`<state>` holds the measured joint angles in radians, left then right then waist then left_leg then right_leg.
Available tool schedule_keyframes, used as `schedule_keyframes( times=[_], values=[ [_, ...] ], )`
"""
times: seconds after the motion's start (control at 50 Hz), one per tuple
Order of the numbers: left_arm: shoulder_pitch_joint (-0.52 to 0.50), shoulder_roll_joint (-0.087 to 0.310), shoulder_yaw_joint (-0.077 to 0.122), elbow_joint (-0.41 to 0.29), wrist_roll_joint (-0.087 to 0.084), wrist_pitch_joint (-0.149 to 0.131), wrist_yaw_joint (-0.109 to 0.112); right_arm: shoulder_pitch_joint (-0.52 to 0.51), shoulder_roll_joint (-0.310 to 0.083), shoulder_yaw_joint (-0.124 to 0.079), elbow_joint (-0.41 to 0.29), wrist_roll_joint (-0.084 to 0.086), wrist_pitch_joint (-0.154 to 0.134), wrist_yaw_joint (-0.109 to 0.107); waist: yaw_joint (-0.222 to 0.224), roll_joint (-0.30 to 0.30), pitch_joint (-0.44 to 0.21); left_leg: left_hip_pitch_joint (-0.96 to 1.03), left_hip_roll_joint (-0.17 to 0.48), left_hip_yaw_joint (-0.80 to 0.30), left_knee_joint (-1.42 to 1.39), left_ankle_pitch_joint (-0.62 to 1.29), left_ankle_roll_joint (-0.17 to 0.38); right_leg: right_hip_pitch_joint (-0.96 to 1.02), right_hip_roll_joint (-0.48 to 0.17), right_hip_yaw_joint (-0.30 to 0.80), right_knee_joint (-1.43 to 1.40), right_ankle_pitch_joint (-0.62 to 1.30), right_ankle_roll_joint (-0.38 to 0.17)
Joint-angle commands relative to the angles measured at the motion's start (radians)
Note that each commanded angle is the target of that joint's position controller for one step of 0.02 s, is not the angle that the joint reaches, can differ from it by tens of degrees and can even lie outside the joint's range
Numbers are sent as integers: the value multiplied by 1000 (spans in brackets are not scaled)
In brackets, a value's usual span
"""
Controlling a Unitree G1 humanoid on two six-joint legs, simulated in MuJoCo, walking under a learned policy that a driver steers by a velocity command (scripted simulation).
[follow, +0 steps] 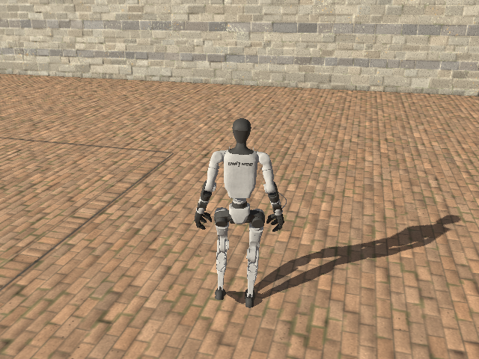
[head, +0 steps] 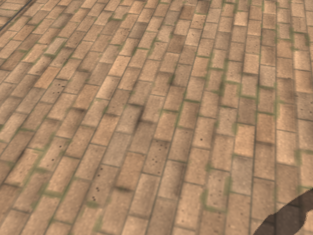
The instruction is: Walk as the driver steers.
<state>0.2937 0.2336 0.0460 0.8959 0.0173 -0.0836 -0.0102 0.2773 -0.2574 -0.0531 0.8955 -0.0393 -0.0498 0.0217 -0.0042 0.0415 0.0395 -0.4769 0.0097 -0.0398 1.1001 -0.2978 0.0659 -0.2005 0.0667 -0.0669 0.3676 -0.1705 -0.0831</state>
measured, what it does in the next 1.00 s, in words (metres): walks ahead, turning right: left foot, then right foot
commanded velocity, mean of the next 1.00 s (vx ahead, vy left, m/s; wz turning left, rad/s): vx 0.50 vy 0.00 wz -0.26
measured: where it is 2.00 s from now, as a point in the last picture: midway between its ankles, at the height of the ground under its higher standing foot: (204, 139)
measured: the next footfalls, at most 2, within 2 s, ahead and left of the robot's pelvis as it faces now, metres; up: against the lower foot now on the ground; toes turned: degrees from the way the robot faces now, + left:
left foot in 0.34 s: +0.34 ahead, +0.12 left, +0.00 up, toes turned +3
right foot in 0.88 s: +0.58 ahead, -0.10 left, +0.00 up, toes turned -22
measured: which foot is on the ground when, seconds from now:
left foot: up 0.00-0.32, down 0.34-0.90, up 0.92-1.00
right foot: down 0.00-0.34, up 0.36-0.86, down 0.88-1.00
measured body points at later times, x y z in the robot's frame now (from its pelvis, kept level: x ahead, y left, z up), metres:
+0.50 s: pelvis +0.26 +0.05 +0.00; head +0.29 +0.06 +0.45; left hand +0.29 +0.30 -0.15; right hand +0.35 -0.21 -0.12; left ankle +0.29 +0.11 -0.74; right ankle +0.19 -0.08 -0.66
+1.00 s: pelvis +0.51 -0.03 -0.02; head +0.54 -0.04 +0.43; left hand +0.72 +0.18 -0.14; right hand +0.47 -0.29 -0.16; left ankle +0.42 +0.13 -0.64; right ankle +0.54 -0.08 -0.74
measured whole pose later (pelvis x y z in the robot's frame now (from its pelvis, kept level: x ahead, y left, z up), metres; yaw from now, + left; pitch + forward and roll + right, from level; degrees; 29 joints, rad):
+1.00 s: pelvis +0.51 -0.03 -0.02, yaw -21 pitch +0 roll +0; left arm 0.17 0.26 0.08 0.85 0.02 -0.02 -0.02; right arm 0.29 -0.22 -0.05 0.90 -0.01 -0.07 0.00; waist -0.01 0.01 0.06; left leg -0.33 0.06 0.05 1.25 -0.37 0.01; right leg -0.34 0.11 -0.09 0.54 -0.21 -0.14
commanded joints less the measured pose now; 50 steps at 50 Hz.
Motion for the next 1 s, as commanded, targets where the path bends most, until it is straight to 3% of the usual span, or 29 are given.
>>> schedule_keyframes(
  times=[0.02, 0.12, 0.2, 0.24, 0.28, 0.3, 0.32, 0.34, 0.36, 0.38, 0.4, 0.42, 0.46, 0.5, 0.58, 0.68, 0.76, 0.82, 0.86, 0.88, 0.9, 0.92, 0.94, 0.96, 0.98, 1.0],
  values=[
    [52, 102, 19, -17, -9, -27, -2, 23, -38, -3, -47, -5, 8, 12, -19, -109, -1, -122, 66, 14, -48, 80, -25, 53, -270, 242, -237, 185, -139],
    [134, 100, 16, 21, -13, -22, -1, -195, -8, 19, -117, 4, 4, 19, 29, -109, 31, -142, 74, 81, -329, 251, -54, 89, -219, 143, -247, 307, -107],
    [198, 114, 16, 50, -7, -18, 5, -302, -12, 27, -149, 12, 0, 15, 62, -113, 35, -105, 44, 107, -473, 278, -39, 177, -247, 135, -212, 387, -101],
    [207, 121, 17, 61, -1, -13, 11, -323, -24, 24, -162, 12, -5, 11, 58, -117, 39, -94, 34, 104, -513, 229, -18, 236, -277, 145, -177, 445, -99],
    [188, 133, 20, 66, 3, -8, 18, -280, -39, 16, -153, 9, -12, 4, 26, -121, 20, -8, 4, 110, -562, 154, 12, 272, -289, 136, -95, 601, -84],
    [178, 140, 21, 68, 2, -5, 19, -199, -52, 8, -126, 6, -18, -2, -10, -121, -22, 99, -27, 120, -599, 132, 31, 277, -280, 123, 2, 715, -72],
    [176, 129, 16, 70, -3, -1, 18, -54, -74, -5, -76, -3, -29, -12, -71, -85, -99, 302, -37, 118, -663, 171, 58, 218, -241, 97, 175, 718, -53],
    [161, 102, 5, 41, -13, -3, 16, 123, -140, -25, -42, -27, -40, -25, -138, -18, -217, 568, 135, -60, -673, 115, 106, 27, -197, 72, 429, 457, -35],
    [275, -15, -20, 16, -50, -1, 11, 189, -242, -52, -33, -36, -34, -28, -99, 213, -348, 848, 440, -505, -740, 71, 235, -334, -26, -8, 794, -240, 11],
    [222, 116, 15, 38, -18, 10, 23, 147, -186, -46, -39, 5, -20, -22, -101, 61, -301, 745, 426, -571, -806, 2, 226, -413, -43, 103, 892, -330, -4],
    [149, 112, 21, 17, -13, 10, 18, 42, -128, -28, -52, 13, -20, -20, -59, 28, -146, 599, 378, -406, -839, 2, 192, -433, -90, 129, 883, -243, -10],
    [116, 86, 16, 14, -14, 9, 12, -14, -75, -15, -55, 12, -28, -16, -36, 9, -73, 481, 332, -294, -887, 63, 158, -406, -125, 128, 834, -178, -9],
    [124, 64, 19, 25, 8, 35, -1, -37, -33, -3, -38, 17, -42, -23, 10, 41, -12, 353, 255, -132, -939, 147, 93, -335, -155, 122, 771, -129, 5],
    [121, 42, 21, 24, 13, 57, -14, -6, -40, -5, -23, 21, -61, -26, 25, 31, -15, 334, 245, -61, -959, 237, 87, -327, -153, 111, 768, -94, 16],
    [-4, 34, 24, -23, 13, 73, -28, 52, -57, -12, 3, 25, -73, -31, 21, 20, 20, 372, 234, 59, -984, 320, 83, -464, -174, 95, 713, 34, 36],
    [-178, 12, 8, -89, 12, 69, -41, 103, -58, -8, 29, 23, -69, -36, -9, 22, 56, 408, 209, 185, -970, 439, 65, -467, -155, 26, 456, 177, 39],
    [-283, 15, 0, -140, 18, 66, -51, 172, -80, -13, 59, 19, -58, -48, -38, 22, 71, 525, 247, 241, -923, 579, 58, -444, -128, -49, 312, 139, -4],
    [-248, 36, 10, -144, 21, 67, -46, 161, -112, -20, 63, 15, -42, -58, -4, 51, 29, 599, 263, 289, -775, 947, 46, -340, -57, -100, 271, 5, -61],
    [-109, 69, 30, -109, 22, 62, -37, 146, -145, -30, 57, 13, -23, -59, 58, 66, -59, 602, 268, 303, -526, 1099, 45, -177, 12, -114, 238, -93, -111],
    [28, 98, 48, -66, 28, 52, -28, 134, -152, -32, 46, 18, -15, -55, 123, 32, -135, 515, 254, 317, -307, 976, 25, 16, 34, -88, 150, -62, -143],
    [154, 192, 79, -40, 40, 49, -12, 132, -120, -23, 13, 19, -16, -49, 171, -72, -230, 288, 216, 316, 1, 587, -6, 257, -147, 165, 100, -157, -201],
    [92, 288, 102, -66, 17, 60, -8, 128, -43, -15, -66, 33, -27, -28, 91, -306, -289, -158, -37, 215, 370, -238, -70, 509, -403, 751, -36, -124, -362],
    [103, 272, 98, -70, -2, 74, -4, 3, -111, -22, -94, 20, -40, -22, 129, -103, -244, -274, 8, 24, 383, -172, -60, 473, -399, 727, -94, -51, -346],
    [53, 228, 85, -63, -5, 73, 5, -34, -88, -15, -110, 33, -54, -17, 96, -66, -131, -294, 55, 13, 323, -78, -52, 362, -384, 591, -100, 23, -317],
    [14, 174, 71, -59, -7, 67, 7, -7, -86, -14, -95, 34, -60, -21, 43, 3, -48, -232, 91, 15, 213, -30, -53, 222, -338, 496, -117, 155, -268],
    [-19, 149, 63, -61, -12, 58, 11, -5, -82, -15, -96, 16, -46, -22, 8, 7, -24, -173, 111, 7, 141, -24, -64, 141, -283, 419, -125, 231, -236]
  ],
)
